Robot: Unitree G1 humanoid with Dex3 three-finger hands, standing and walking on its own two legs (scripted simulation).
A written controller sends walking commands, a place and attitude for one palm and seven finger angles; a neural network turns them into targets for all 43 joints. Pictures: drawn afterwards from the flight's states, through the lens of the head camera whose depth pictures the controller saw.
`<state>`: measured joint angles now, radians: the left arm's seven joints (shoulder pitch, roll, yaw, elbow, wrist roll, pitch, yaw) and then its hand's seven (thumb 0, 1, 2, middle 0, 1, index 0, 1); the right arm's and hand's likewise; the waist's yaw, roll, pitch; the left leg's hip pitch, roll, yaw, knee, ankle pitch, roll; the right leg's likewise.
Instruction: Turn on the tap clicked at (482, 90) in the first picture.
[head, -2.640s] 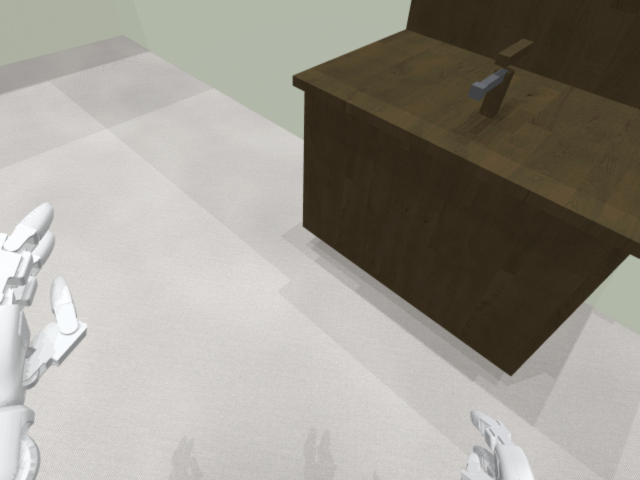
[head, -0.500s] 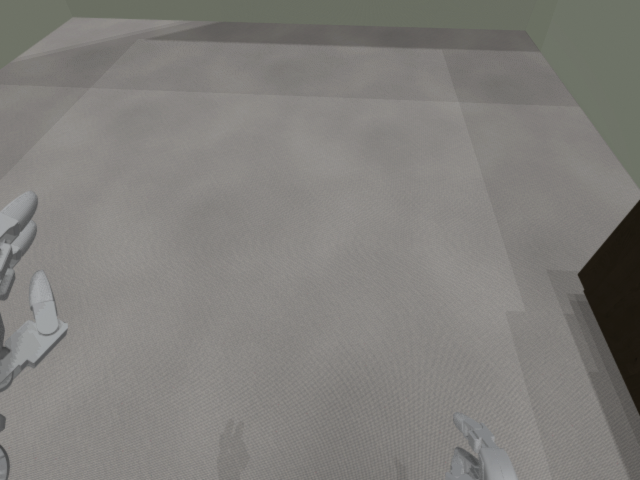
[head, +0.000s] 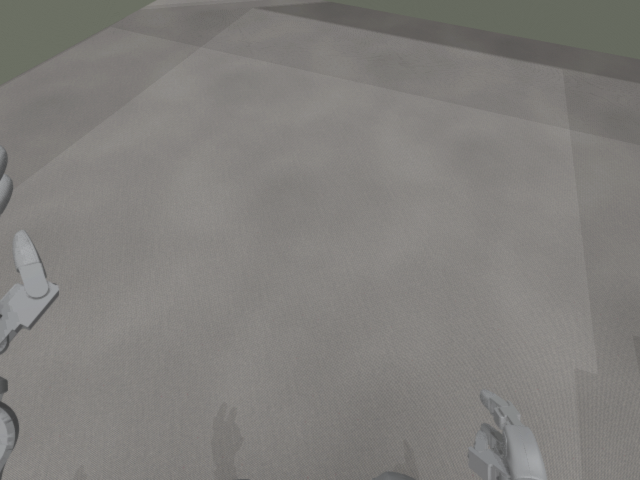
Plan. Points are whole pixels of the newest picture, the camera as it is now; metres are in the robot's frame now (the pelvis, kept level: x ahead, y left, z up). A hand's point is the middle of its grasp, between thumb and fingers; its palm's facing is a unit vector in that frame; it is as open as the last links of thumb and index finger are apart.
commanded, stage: walk around to get in front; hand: left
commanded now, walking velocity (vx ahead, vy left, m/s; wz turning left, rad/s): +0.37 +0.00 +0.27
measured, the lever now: out of the picture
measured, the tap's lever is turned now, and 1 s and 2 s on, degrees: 0 0 0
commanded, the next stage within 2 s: walk to a spot facing it in 1.48 s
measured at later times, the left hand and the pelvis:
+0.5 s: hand (64, 234) +0.29 +0.26 +0.19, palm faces +0.55 -0.74 -0.39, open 7.4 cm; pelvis +0.12 -0.01 +0.02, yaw +10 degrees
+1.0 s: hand (109, 142) +0.43 +0.28 +0.19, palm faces +0.60 -0.67 -0.45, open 7.4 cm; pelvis +0.27 +0.00 +0.00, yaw +13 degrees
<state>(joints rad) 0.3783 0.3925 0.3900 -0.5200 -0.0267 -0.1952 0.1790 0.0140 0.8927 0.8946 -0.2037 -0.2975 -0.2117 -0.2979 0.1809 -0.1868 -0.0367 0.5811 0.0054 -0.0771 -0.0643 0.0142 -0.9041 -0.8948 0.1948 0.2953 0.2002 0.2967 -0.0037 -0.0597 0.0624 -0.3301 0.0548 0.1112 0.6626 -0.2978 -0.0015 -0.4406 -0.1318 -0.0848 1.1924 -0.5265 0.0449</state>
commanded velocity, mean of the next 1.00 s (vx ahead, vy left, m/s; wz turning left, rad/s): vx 0.37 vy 0.00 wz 0.18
